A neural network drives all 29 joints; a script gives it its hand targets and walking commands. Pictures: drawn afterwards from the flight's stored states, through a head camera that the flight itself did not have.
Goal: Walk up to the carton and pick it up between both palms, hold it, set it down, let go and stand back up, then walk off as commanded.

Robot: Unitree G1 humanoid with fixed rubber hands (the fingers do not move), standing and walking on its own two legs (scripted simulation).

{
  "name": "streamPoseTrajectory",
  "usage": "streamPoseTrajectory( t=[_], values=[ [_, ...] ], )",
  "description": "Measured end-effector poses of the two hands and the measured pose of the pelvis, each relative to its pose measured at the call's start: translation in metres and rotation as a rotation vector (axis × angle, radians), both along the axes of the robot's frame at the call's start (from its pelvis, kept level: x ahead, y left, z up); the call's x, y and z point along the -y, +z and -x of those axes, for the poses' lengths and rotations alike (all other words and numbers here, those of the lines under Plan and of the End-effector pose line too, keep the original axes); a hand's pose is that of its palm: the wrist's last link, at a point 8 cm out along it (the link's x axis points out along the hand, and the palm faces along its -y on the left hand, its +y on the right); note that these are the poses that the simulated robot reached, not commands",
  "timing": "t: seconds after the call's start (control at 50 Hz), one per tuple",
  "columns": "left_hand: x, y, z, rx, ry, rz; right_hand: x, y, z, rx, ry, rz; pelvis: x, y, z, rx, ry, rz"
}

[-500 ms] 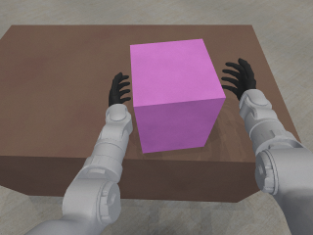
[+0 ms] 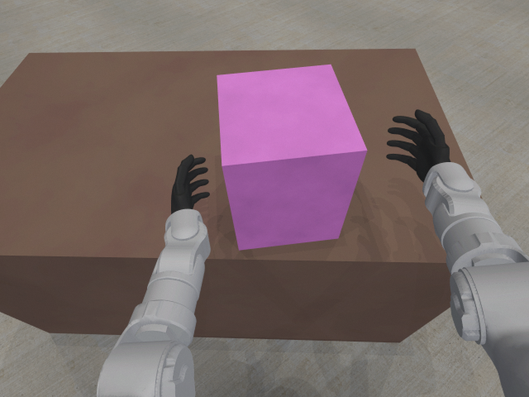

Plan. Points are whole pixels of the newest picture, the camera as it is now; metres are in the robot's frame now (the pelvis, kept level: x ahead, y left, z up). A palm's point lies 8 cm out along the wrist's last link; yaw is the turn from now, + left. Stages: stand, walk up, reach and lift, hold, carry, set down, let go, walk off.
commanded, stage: set down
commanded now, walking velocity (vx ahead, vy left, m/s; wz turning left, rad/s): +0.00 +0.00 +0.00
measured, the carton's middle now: (282, 162) +0.50 +0.04 +0.02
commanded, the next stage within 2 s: none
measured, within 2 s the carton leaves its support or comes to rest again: neither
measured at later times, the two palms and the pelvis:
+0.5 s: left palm (172, 245) +0.30 +0.19 +0.04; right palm (450, 212) +0.39 -0.22 +0.05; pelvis -0.01 +0.00 +0.00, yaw +0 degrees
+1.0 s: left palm (163, 287) +0.24 +0.18 +0.04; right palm (469, 264) +0.32 -0.24 +0.03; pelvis -0.01 -0.01 +0.00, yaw +0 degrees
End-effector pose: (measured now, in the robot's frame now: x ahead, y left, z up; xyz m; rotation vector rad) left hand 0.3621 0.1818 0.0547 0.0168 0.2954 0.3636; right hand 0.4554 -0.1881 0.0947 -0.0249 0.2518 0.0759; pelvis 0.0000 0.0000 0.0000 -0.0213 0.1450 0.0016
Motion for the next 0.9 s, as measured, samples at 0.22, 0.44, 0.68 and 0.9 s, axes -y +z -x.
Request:
streamPoseTrajectory(
  t=[0.22,0.44,0.68,0.9],
  values=[
    [-0.002,0.003,0.022,0.034,0.003,-0.010,0.001,-0.014,0.027,-0.025,0.035,0.016,0.000,-0.001,0.008,0.015,-0.001,0.000],
    [-0.005,-0.010,0.054,0.025,0.013,-0.029,0.025,-0.037,0.053,-0.005,0.055,0.060,0.001,-0.001,0.007,0.014,0.000,-0.001],
    [-0.007,-0.019,0.088,0.011,0.047,-0.023,0.047,-0.057,0.089,-0.004,0.074,0.068,0.007,0.000,0.008,0.014,0.000,-0.009],
    [-0.004,-0.020,0.112,0.024,0.069,-0.004,0.052,-0.064,0.118,-0.013,0.104,0.084,0.013,0.000,0.011,0.020,0.001,-0.018]
  ],
)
